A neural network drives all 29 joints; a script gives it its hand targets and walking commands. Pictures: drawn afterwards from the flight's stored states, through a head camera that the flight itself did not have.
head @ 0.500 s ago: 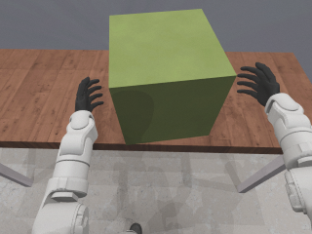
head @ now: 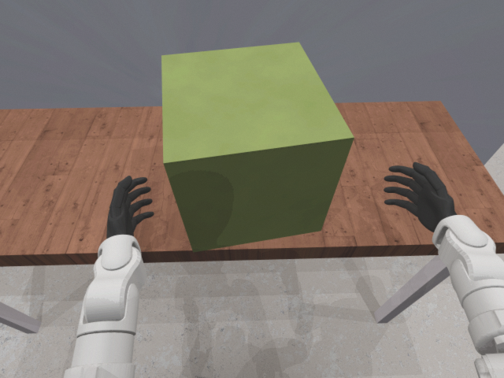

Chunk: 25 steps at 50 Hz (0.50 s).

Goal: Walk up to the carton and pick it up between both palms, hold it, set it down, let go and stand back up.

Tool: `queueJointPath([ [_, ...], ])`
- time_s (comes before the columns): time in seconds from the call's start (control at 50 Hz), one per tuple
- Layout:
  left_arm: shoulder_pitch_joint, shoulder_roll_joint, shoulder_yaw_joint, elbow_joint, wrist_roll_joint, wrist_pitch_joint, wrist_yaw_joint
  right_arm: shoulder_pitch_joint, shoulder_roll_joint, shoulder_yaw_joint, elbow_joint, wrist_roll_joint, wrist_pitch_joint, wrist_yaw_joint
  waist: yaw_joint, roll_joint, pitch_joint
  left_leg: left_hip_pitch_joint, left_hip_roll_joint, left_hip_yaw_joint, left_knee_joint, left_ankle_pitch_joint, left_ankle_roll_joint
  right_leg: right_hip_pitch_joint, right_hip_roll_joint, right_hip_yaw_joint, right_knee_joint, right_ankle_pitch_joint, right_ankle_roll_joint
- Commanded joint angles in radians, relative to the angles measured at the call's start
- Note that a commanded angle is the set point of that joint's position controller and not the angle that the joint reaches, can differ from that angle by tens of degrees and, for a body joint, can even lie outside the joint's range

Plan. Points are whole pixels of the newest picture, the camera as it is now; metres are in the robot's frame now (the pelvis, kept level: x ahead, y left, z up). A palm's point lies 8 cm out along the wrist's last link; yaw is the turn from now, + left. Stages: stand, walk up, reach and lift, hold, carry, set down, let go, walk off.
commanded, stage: set down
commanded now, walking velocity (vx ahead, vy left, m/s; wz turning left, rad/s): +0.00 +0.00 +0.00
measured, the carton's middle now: (245, 148) +0.50 +0.06 +0.06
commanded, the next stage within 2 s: none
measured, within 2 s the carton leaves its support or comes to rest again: neither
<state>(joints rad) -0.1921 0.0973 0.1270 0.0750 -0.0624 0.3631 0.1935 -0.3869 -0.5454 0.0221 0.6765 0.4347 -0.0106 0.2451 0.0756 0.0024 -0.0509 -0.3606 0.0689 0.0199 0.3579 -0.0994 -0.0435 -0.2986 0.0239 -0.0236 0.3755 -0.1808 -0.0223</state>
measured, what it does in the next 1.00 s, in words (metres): stands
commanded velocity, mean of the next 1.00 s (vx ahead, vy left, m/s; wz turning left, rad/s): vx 0.00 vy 0.00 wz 0.00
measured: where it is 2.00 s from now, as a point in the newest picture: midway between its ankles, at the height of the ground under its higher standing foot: outside the picture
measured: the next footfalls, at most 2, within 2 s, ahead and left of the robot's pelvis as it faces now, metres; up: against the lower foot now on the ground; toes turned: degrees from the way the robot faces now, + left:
none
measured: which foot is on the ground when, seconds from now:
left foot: down 0.00-1.00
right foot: down 0.00-1.00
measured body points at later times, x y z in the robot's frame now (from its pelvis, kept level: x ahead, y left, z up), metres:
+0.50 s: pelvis +0.00 +0.00 +0.00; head +0.00 +0.01 +0.45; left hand +0.25 +0.22 +0.06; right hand +0.30 -0.27 +0.06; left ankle +0.04 +0.15 -0.74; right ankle +0.00 -0.11 -0.74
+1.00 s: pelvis +0.01 +0.01 +0.00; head -0.01 +0.02 +0.45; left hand +0.23 +0.21 +0.05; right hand +0.24 -0.28 +0.05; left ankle +0.04 +0.15 -0.74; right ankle +0.00 -0.11 -0.74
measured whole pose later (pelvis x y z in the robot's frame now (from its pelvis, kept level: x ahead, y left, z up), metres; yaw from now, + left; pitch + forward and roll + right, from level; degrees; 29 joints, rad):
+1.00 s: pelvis +0.01 +0.01 +0.00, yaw -3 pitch -1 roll +0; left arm 0.29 0.05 0.03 -0.21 -0.03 0.30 0.23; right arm 0.16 -0.56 -0.01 0.30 0.45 -0.01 0.28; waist 0.04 -0.03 -0.03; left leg -0.16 0.05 0.05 0.30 -0.12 -0.04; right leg -0.13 0.03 0.05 0.34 -0.19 -0.02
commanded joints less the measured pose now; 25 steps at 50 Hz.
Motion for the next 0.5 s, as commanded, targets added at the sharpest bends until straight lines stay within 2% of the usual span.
queueJointPath([
  [0.0,-0.194,0.079,0.018,-0.223,-0.005,-0.053,-0.007,-0.269,-0.24,-0.072,-0.234,0.018,-0.046,-0.004,-0.002,-0.122,-0.392,0.24,-0.084,-0.002,-0.003,0.142,0.06,0.157,0.031,0.058,-0.037,0.287,0.009],
  [0.06,-0.135,0.078,0.029,-0.257,0.0,-0.054,-0.008,-0.208,-0.233,-0.069,-0.258,0.028,-0.045,-0.008,0.002,-0.118,-0.36,0.245,-0.085,0.003,-0.011,0.136,0.059,0.165,0.028,0.066,-0.043,0.286,0.011],
  [0.08,-0.131,0.078,0.033,-0.262,0.007,-0.053,-0.01,-0.206,-0.232,-0.08,-0.256,0.024,-0.043,-0.009,0.003,-0.1,-0.352,0.244,-0.085,0.004,-0.011,0.136,0.058,0.156,0.027,0.066,-0.047,0.265,0.005],
  [0.1,-0.062,0.062,0.032,-0.312,0.011,-0.054,-0.007,-0.139,-0.234,-0.081,-0.289,0.033,-0.047,-0.007,0.002,-0.105,-0.363,0.274,-0.082,-0.003,-0.018,0.169,0.055,0.177,0.031,0.062,-0.047,0.304,0.002],
  [0.12,-0.097,0.067,0.03,-0.302,0.002,-0.054,-0.01,-0.172,-0.228,-0.083,-0.295,0.035,-0.044,-0.01,0.001,-0.087,-0.347,0.27,-0.086,0.004,-0.014,0.164,0.052,0.157,0.028,0.064,-0.048,0.302,0.001],
  [0.16,-0.076,0.065,0.014,-0.298,0.006,-0.054,-0.01,-0.133,-0.229,-0.084,-0.28,0.03,-0.044,-0.007,-0.014,-0.085,-0.313,0.275,-0.084,0.0,-0.018,0.151,0.053,0.137,0.029,0.065,-0.055,0.273,-0.003],
  [0.18,0.039,0.044,0.016,-0.35,0.02,-0.05,-0.011,-0.029,-0.237,-0.078,-0.294,0.041,-0.047,-0.002,-0.016,-0.085,-0.309,0.315,-0.08,-0.009,-0.024,0.19,0.051,0.171,0.032,0.06,-0.061,0.326,-0.011],
  [0.2,0.025,0.049,0.025,-0.336,0.028,-0.051,-0.016,-0.051,-0.229,-0.073,-0.3,0.039,-0.048,-0.005,-0.007,-0.081,-0.298,0.309,-0.084,0.0,-0.021,0.191,0.048,0.154,0.028,0.066,-0.063,0.329,-0.004],
  [0.22,0.086,0.037,0.021,-0.347,0.036,-0.05,-0.018,0.017,-0.233,-0.074,-0.291,0.034,-0.048,-0.005,-0.023,-0.083,-0.28,0.319,-0.083,-0.009,-0.026,0.203,0.048,0.17,0.027,0.066,-0.064,0.357,-0.009],
  [0.24,0.05,0.044,0.016,-0.338,0.031,-0.049,-0.02,-0.023,-0.236,-0.087,-0.307,0.035,-0.05,-0.008,-0.025,-0.08,-0.262,0.303,-0.084,-0.007,-0.027,0.174,0.047,0.15,0.025,0.065,-0.065,0.326,-0.008],
  [0.26,0.111,0.037,0.017,-0.365,0.036,-0.052,-0.019,0.041,-0.226,-0.076,-0.313,0.043,-0.05,-0.007,-0.025,-0.071,-0.256,0.314,-0.086,-0.007,-0.029,0.186,0.046,0.17,0.022,0.073,-0.073,0.337,-0.008],
  [0.3,0.122,0.029,0.003,-0.364,0.036,-0.057,-0.018,0.055,-0.234,-0.085,-0.329,0.038,-0.056,-0.001,-0.036,-0.078,-0.219,0.32,-0.084,-0.01,-0.037,0.153,0.047,0.14,0.025,0.068,-0.085,0.285,-0.012],
  [0.32,0.09,0.038,0.002,-0.395,0.037,-0.069,-0.013,0.041,-0.222,-0.093,-0.352,0.037,-0.063,-0.002,-0.029,-0.071,-0.229,0.313,-0.082,-0.009,-0.035,0.138,0.047,0.122,0.025,0.069,-0.086,0.235,-0.016],
  [0.34,0.116,0.033,-0.016,-0.394,0.03,-0.075,-0.009,0.062,-0.225,-0.104,-0.347,0.036,-0.065,0.004,-0.044,-0.066,-0.212,0.322,-0.081,-0.012,-0.036,0.132,0.047,0.108,0.025,0.062,-0.09,0.233,-0.024],
  [0.36,0.078,0.046,-0.019,-0.401,0.029,-0.084,-0.003,0.035,-0.215,-0.108,-0.362,0.034,-0.068,0.006,-0.032,-0.055,-0.213,0.308,-0.08,-0.005,-0.031,0.109,0.048,0.09,0.021,0.068,-0.089,0.178,-0.025],
  [0.4,0.166,0.023,-0.048,-0.433,0.03,-0.097,0.01,0.127,-0.225,-0.122,-0.379,0.03,-0.08,0.017,-0.056,-0.068,-0.195,0.333,-0.074,-0.013,-0.038,0.078,0.05,0.074,0.019,0.072,-0.106,0.12,-0.036],
  [0.42,0.115,0.039,-0.039,-0.432,0.022,-0.102,0.015,0.079,-0.218,-0.122,-0.388,0.029,-0.076,0.018,-0.028,-0.055,-0.209,0.319,-0.075,-0.002,-0.037,0.077,0.046,0.061,0.02,0.073,-0.1,0.105,-0.039],
  [0.44,0.173,0.022,-0.053,-0.414,0.03,-0.106,0.019,0.138,-0.224,-0.125,-0.371,0.028,-0.079,0.022,-0.043,-0.068,-0.178,0.323,-0.07,-0.006,-0.038,0.072,0.048,0.05,0.021,0.076,-0.106,0.096,-0.04],
  [0.46,0.162,0.028,-0.045,-0.407,0.029,-0.106,0.019,0.131,-0.221,-0.124,-0.384,0.025,-0.078,0.02,-0.034,-0.067,-0.18,0.32,-0.074,-0.002,-0.041,0.063,0.051,0.047,0.016,0.079,-0.106,0.077,-0.041],
  [0.48,0.183,0.026,-0.046,-0.396,0.031,-0.109,0.019,0.154,-0.223,-0.121,-0.388,0.021,-0.08,0.022,-0.041,-0.082,-0.165,0.314,-0.075,-0.004,-0.043,0.053,0.053,0.05,0.013,0.087,-0.11,0.075,-0.041],
])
